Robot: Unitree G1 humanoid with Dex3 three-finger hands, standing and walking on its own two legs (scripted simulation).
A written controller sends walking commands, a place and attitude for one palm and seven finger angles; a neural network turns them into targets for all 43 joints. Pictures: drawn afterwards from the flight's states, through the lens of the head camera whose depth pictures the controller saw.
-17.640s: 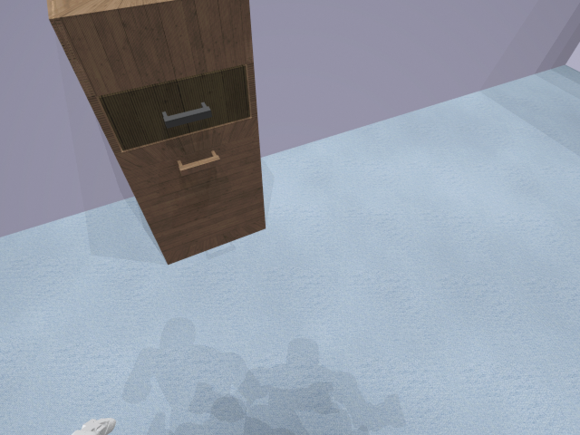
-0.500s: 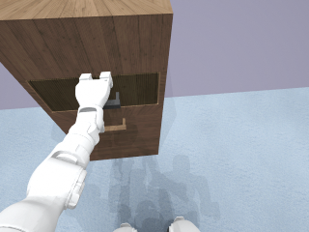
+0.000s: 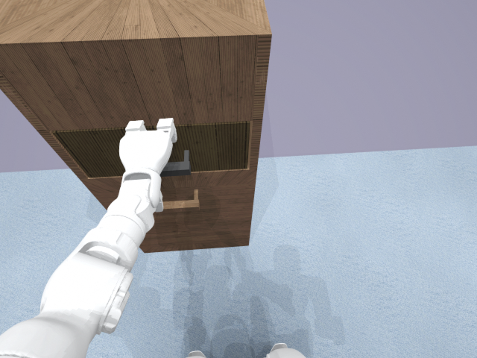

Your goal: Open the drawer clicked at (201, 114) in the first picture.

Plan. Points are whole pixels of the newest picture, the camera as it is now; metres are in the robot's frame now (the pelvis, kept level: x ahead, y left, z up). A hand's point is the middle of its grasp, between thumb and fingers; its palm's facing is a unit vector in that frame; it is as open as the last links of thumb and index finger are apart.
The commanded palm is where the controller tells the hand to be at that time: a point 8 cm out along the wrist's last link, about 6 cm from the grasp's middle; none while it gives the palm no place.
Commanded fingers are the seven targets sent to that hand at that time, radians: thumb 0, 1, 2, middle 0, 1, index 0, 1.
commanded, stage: re-aim the fingers above the handle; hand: left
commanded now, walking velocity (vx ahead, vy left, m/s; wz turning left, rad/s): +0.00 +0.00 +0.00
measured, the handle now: (161, 162) +0.52 +0.14 -0.06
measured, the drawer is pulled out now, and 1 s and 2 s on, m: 0.00 0.00 0.00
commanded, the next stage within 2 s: lower the fingers behind the handle in 0.30 s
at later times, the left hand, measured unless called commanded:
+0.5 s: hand (158, 166) +0.47 +0.13 +0.00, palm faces -0.02 -0.03 -1.00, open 13.7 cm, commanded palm +0.46 +0.14 +0.04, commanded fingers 0.00 -0.50 0.30 -0.30 -1.20 -0.30 -1.20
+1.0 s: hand (164, 176) +0.47 +0.13 -0.04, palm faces +0.01 -0.02 -1.00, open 13.8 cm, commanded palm +0.45 +0.13 +0.01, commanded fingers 0.00 -0.50 0.30 -0.30 -1.20 -0.30 -1.20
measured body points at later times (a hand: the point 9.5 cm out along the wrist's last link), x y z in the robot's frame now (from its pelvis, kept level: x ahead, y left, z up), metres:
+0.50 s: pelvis +0.00 -0.01 +0.00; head +0.10 -0.01 +0.44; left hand +0.46 +0.13 +0.05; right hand +0.03 -0.27 -0.14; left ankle -0.01 +0.08 -0.70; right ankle -0.01 -0.11 -0.70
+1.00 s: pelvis -0.02 +0.00 -0.03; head +0.10 +0.00 +0.41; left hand +0.46 +0.13 +0.01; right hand -0.01 -0.27 -0.16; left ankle -0.01 +0.08 -0.70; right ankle -0.01 -0.11 -0.70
